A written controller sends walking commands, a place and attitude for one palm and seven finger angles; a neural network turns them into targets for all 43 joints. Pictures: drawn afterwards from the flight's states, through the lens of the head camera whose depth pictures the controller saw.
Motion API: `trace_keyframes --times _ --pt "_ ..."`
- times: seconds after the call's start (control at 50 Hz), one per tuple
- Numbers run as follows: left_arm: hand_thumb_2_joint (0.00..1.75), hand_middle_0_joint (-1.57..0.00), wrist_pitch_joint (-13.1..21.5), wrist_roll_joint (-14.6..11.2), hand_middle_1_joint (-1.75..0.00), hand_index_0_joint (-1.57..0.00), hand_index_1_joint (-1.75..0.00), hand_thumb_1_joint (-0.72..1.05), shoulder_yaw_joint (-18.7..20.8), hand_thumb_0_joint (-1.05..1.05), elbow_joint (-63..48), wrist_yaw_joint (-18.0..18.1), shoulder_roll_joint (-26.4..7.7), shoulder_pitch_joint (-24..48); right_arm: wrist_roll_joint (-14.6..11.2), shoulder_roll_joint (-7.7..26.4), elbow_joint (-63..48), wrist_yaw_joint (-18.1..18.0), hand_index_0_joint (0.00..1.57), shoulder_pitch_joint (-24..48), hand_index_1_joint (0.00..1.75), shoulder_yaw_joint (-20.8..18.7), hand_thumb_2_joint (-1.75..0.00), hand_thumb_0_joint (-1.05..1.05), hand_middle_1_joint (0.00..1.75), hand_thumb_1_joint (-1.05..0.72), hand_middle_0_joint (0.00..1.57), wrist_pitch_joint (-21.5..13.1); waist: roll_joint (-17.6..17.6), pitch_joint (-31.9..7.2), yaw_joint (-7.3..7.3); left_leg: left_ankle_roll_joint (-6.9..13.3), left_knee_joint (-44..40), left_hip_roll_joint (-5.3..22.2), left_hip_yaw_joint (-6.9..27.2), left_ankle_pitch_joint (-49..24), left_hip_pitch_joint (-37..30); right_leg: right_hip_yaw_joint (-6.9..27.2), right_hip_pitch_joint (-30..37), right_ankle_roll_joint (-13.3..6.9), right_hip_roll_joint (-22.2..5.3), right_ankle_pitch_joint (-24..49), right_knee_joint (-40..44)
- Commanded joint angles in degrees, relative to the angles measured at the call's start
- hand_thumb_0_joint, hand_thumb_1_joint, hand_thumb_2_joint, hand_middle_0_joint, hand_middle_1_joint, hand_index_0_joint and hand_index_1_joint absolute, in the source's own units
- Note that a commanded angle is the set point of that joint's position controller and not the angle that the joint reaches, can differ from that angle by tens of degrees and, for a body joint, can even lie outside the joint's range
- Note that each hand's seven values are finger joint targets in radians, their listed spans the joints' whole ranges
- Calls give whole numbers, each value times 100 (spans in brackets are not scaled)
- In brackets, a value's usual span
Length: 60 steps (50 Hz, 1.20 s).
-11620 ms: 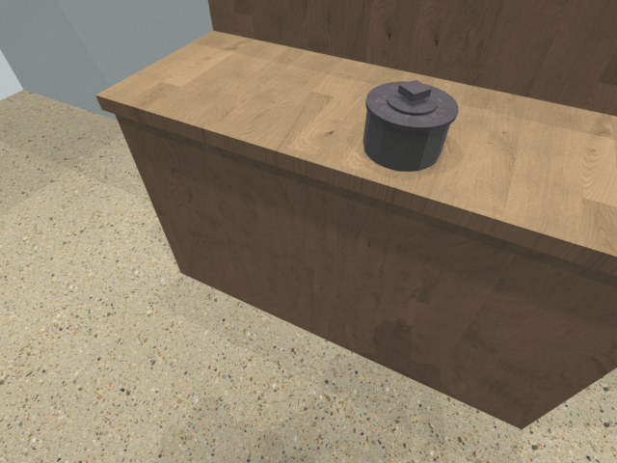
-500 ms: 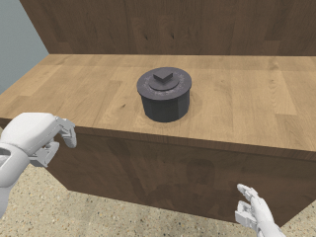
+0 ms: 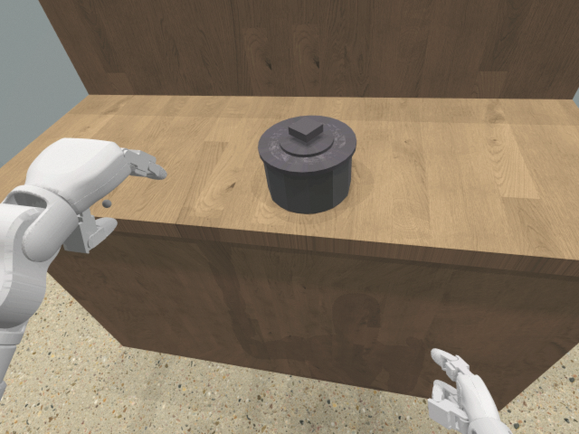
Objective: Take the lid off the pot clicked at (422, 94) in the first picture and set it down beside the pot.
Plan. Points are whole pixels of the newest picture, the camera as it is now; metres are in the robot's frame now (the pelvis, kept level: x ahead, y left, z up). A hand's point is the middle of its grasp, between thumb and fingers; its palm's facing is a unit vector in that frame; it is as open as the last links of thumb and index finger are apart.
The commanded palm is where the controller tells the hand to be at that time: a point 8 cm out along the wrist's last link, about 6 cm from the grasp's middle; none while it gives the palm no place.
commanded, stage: move the open hand above the knob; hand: left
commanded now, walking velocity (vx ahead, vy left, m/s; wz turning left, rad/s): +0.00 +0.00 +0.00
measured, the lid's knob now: (305, 129) +0.56 +0.04 +0.15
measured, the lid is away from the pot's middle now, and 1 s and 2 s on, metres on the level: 0.00 0.00 0.00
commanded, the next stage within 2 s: none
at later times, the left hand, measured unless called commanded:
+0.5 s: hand (174, 166) +0.37 +0.19 +0.21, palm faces -0.06 +0.03 -1.00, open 10.2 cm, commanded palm +0.35 +0.19 +0.28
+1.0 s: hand (226, 131) +0.44 +0.13 +0.22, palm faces -0.10 -0.01 -0.99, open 10.2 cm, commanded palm +0.41 +0.13 +0.28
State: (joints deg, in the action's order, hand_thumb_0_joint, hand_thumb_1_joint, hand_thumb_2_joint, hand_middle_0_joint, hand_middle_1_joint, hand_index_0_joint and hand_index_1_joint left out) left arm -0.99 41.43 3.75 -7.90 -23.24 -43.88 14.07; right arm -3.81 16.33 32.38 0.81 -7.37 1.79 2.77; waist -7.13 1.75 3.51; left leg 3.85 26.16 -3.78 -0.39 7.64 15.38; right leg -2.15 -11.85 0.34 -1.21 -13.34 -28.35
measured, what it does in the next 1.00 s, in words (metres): stands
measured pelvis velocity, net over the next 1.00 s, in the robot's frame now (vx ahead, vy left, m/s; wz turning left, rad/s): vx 0.04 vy -0.03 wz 0.00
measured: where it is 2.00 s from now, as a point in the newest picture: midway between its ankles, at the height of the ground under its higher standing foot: outside the picture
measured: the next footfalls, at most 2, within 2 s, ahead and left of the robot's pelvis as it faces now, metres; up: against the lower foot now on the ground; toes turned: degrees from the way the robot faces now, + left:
none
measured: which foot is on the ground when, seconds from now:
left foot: down 0.00-1.00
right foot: down 0.00-1.00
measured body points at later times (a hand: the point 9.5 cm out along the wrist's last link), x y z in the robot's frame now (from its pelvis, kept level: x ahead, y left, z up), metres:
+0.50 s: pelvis +0.01 -0.01 +0.00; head +0.01 -0.07 +0.45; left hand +0.37 +0.18 +0.27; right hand +0.22 -0.23 -0.10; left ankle +0.07 +0.07 -0.74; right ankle +0.02 -0.13 -0.74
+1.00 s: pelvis +0.04 -0.03 +0.00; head +0.04 -0.09 +0.45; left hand +0.44 +0.13 +0.28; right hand +0.23 -0.26 -0.11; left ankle +0.07 +0.07 -0.74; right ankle +0.02 -0.13 -0.74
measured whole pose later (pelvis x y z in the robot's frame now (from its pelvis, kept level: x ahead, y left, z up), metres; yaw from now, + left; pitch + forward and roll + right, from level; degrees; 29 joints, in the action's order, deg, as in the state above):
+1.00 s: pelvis +0.04 -0.03 +0.00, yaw +0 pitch +0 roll +1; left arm -13.4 46.1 -11.3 14.2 -26.8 -32.8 43.1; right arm -4.9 17.2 32.7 2.9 -5.9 1.7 7.5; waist -6.7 -0.4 0.6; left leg 1.7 26.8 -3.0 0.1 10.6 16.6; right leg -2.4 -14.2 -1.8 -0.4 -17.5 -31.2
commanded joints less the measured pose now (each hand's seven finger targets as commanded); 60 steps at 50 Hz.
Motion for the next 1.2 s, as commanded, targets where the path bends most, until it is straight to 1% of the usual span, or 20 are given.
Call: trace_keyframes --times 0.0,0.06,0.12,0.22,0.26,0.28,0.32,0.36,0.42,0.5,0.56,0.62,0.68,0.78,0.82,0.86,0.92,0.96,1.08,1.18 --pt "164 -85 -129 -10 -8 -85 -8 -40 853 0 -819 121 -1212 1930 -10 544 -1120 39 20 980 30 -275 -90 0 30 -90 20 -334 125 -1433 60 -188 -675 260 574 550 -904 -71 -209 -172 209 -223 440" --pt "165 -85 -164 -65 -8 -85 -8 -40 741 0 -923 91 -1002 1658 -40 585 -1184 86 20 952 30 -297 -90 0 30 -90 20 -353 74 -1459 -39 -180 -563 279 620 550 -1043 -49 -368 -179 255 -182 373" --pt "165 -85 -227 138 -8 -85 -8 -40 685 0 -581 90 -1249 2582 -19 630 -1027 18 20 965 30 -261 -90 0 30 -90 20 -268 395 -1057 -86 -162 -752 288 552 1163 -662 -81 -514 -140 230 -583 467" --pt "165 -85 -288 331 -8 -85 -8 -40 726 0 -14 129 -1532 3546 8 643 -900 -62 20 846 30 -240 -90 0 30 -90 20 -272 340 -1399 -78 -153 -647 199 533 970 -717 -44 -364 -191 210 -573 470" --pt "165 -85 -275 272 -8 -85 -8 -40 636 0 -273 134 -1333 3499 -13 625 -993 -14 20 822 30 -260 -90 0 30 -90 20 -333 -11 -1821 -106 -152 -414 161 532 417 -1074 11 -269 -238 223 -204 358" --pt "165 -85 -338 354 -8 -85 -8 -40 228 0 -265 33 -1041 3806 12 546 -983 25 20 969 30 -217 -90 0 30 -90 20 -308 26 -2041 -93 -154 -489 141 520 301 -1116 3 -185 -236 190 -69 368" --pt "165 -85 -426 252 -8 -85 -8 -40 -46 0 -58 21 -642 3609 -7 558 -960 57 20 898 30 -245 -90 0 30 -90 20 -265 334 -1752 -143 -147 -464 164 492 306 -1020 -41 -294 -201 181 -64 415" --pt "165 -85 -485 249 -8 -85 -8 -40 156 0 98 45 -746 3283 -31 631 -974 93 20 800 30 -279 -90 0 30 -90 20 -256 324 -1687 -160 -132 -303 130 432 77 -1033 -12 -313 -241 211 73 394" --pt "165 -85 -630 425 -8 -85 -8 -40 42 0 540 -7 -842 3893 -22 653 -885 78 20 861 30 -217 -90 0 30 -90 20 -91 717 -1345 -182 -118 -413 126 290 282 -656 -43 -336 -202 176 -110 471" --pt "165 -85 -647 553 -8 -85 -8 -40 236 0 308 6 -1238 4632 -18 607 -959 63 20 944 30 -206 -90 0 30 -90 20 -116 434 -2060 -88 -82 -251 34 245 -287 -875 83 110 -232 102 417 321" --pt "165 -85 -695 397 -8 -85 -8 -40 285 0 282 -13 -1096 4327 -16 646 -983 119 20 837 30 -254 -90 0 30 -90 20 -113 336 -2375 -136 -66 -44 4 264 -866 -1097 106 258 -241 106 1085 220" --pt "165 -85 -930 439 -8 -85 -8 -40 -263 0 1037 -164 -515 4133 -43 622 -912 147 20 862 30 -227 -90 0 30 -90 20 50 842 -1701 -203 -64 -133 21 123 -547 -705 47 -38 -170 103 973 312" --pt "165 -85 -963 455 -8 -85 -8 -40 -490 0 880 -225 -329 4201 -67 627 -994 186 20 898 30 -221 -90 0 30 -90 20 101 919 -1796 -226 -30 -101 -19 86 -601 -733 65 24 -164 102 1097 319" --pt "165 -85 -971 551 -8 -85 -8 -40 -215 0 127 -149 -840 5296 -31 548 -1009 162 20 963 30 -214 -90 0 30 -90 20 45 574 -2535 -199 15 12 -77 167 -1051 -1119 186 420 -179 104 1602 168" --pt "165 -85 -1089 570 -8 -85 -8 -40 -90 0 624 -134 -910 5306 -30 576 -884 145 20 909 30 -217 -90 0 30 -90 20 81 727 -2308 -187 -2 -4 -63 169 -1135 -973 165 401 -178 91 1802 147" --pt "165 -85 -1135 514 -8 -85 -8 -40 -27 0 1292 -95 -836 5040 -55 662 -786 143 20 702 30 -247 -90 0 30 -90 20 132 875 -2070 -248 -14 40 -52 140 -988 -830 135 248 -194 83 1725 193" --pt "165 -85 -1235 528 -8 -85 -8 -40 -682 0 1682 -194 -136 4910 -92 574 -838 174 20 868 30 -202 -90 0 30 -90 20 217 1165 -1704 -250 -24 -67 -41 22 -619 -536 113 78 -133 51 1422 253" --pt "165 -85 -1208 424 -8 -85 -8 -40 -1160 0 1197 -214 494 5040 -127 566 -943 227 20 925 30 -256 -90 0 30 -90 20 216 851 -2034 -372 1 79 -67 50 -827 -912 95 -31 -183 50 1547 184" --pt "165 -85 -1292 764 -8 -85 -8 -40 -575 0 1060 -119 -660 6797 -59 522 -787 134 20 805 30 -188 -90 0 30 -90 20 202 821 -2627 -398 49 48 -109 121 -867 -989 216 401 -146 111 1787 146" --pt "165 -85 -1434 711 -8 -85 -8 -40 -1070 0 2369 -105 117 6596 -72 494 -575 116 20 654 30 -185 -90 0 30 -90 20 171 868 -2291 -424 10 -18 -83 135 -840 -861 113 138 -185 106 1664 138"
